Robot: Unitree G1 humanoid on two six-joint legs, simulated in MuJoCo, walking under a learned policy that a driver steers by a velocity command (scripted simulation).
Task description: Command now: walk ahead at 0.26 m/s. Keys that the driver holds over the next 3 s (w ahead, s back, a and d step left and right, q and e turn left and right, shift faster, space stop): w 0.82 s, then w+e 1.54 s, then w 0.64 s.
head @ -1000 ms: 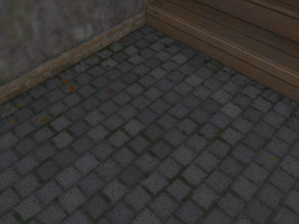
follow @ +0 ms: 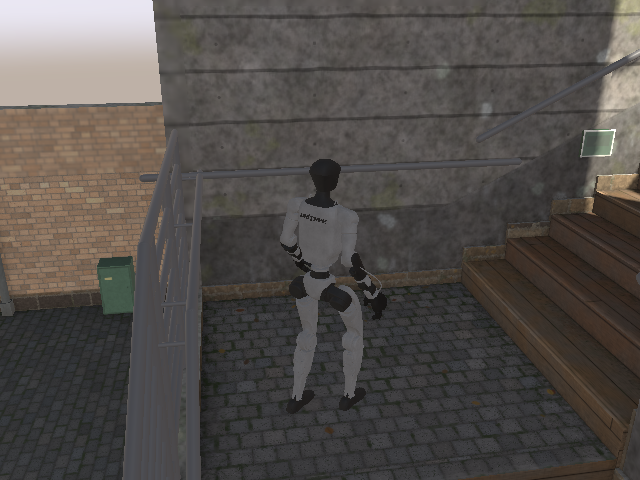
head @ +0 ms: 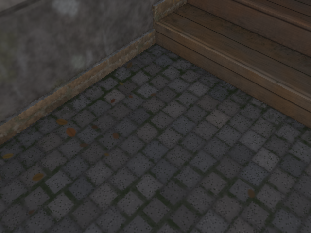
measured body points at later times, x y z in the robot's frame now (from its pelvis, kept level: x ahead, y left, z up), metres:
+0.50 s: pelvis +0.19 +0.05 +0.01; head +0.20 +0.08 +0.46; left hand +0.33 +0.31 -0.11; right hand +0.25 -0.22 -0.10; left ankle +0.19 +0.14 -0.73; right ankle +0.17 -0.10 -0.65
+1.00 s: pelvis +0.46 +0.00 +0.01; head +0.50 +0.00 +0.46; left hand +0.62 +0.25 -0.10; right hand +0.53 -0.28 -0.11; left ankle +0.38 +0.15 -0.63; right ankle +0.51 -0.08 -0.73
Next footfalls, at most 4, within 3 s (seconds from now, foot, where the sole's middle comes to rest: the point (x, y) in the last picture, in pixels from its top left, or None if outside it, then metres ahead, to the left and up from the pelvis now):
0.36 left None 0.23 0.14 -0.77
0.86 right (178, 217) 0.55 -0.08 -0.77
1.32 left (133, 165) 0.82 0.11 -0.77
1.84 right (203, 139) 0.95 -0.25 -0.77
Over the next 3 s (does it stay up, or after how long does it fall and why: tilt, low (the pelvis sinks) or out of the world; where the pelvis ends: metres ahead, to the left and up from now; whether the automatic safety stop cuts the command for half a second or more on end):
stays up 1.19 -0.60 0.07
